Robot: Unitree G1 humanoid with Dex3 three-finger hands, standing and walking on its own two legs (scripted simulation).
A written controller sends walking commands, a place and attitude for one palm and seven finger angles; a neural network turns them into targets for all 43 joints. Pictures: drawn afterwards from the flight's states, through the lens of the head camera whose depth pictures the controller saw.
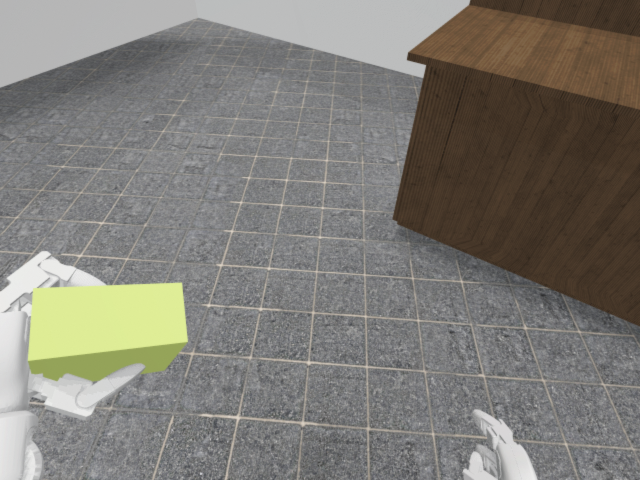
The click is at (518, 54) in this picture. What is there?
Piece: table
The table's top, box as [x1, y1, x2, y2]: [407, 5, 639, 119]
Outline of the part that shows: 408,52 408,60 639,119 639,37 468,5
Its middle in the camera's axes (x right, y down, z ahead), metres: +0.96 -0.49 +1.14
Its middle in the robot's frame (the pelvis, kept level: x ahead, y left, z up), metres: +1.23 -0.89 +0.02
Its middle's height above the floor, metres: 0.80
